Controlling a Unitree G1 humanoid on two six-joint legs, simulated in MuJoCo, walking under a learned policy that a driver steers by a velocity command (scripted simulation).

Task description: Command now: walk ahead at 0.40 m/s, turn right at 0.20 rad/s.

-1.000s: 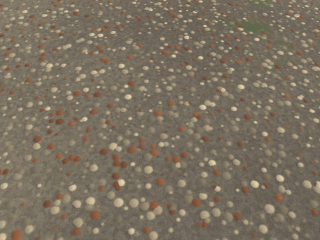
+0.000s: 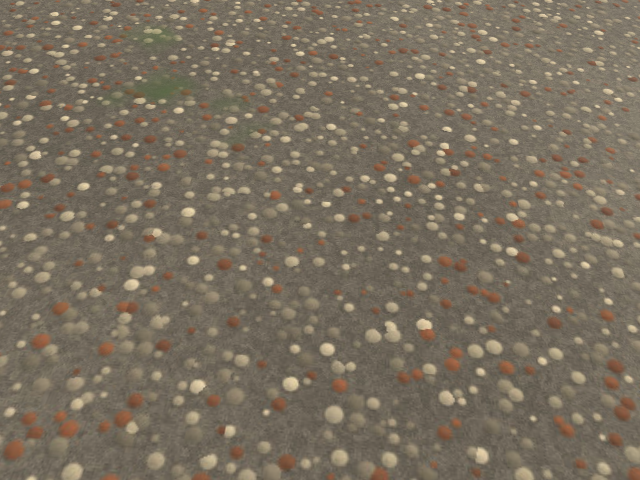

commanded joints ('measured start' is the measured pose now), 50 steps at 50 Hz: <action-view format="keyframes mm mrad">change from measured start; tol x32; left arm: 1 -140 49 11 -97 4 -39 -11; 10 -246 55 4 -121 -19 -60 -53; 15 259 234 67 5 4 -46 -26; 50 33 56 -2 81 9 -32 1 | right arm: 1 -12 -153 -31 -57 4 -15 -10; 50 -107 -150 -15 -64 -2 -35 28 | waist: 1 -25 167 104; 13 152 137 -106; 15 160 -245 -377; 35 99 1 109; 41 -83 267 -421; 50 50 105 37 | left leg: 1 96 228 -238 -254 -26 158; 13 -37 188 -4 217 599 60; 15 -549 -18 -61 830 -277 -24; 16 -652 49 -90 908 -232 -11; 36 -464 61 17 130 259 28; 39 117 89 -10 163 273 123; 41 570 401 -746 -49 -57 311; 50 -62 225 -155 -257 301 232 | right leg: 1 -255 -79 -38 -56 133 30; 13 553 -42 -104 -515 193 -102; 15 966 -434 664 -701 -129 -313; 23 371 -241 123 -881 243 -246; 38 615 -232 -35 -511 846 -126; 41 -109 31 50 287 -261 -13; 50 -89 -179 -22 -1 127 28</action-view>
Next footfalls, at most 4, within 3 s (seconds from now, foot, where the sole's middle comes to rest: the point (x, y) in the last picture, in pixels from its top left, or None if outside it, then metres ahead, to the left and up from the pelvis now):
0.26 right None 0.26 -0.17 -0.78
0.78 left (280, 448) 0.60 0.06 -0.78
1.30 right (379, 335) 0.88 -0.19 -0.78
1.84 left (287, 241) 1.20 0.04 -0.78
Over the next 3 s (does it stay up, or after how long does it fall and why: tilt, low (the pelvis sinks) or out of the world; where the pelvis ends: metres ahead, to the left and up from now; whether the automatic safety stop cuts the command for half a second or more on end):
stays up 1.18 -0.07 0.00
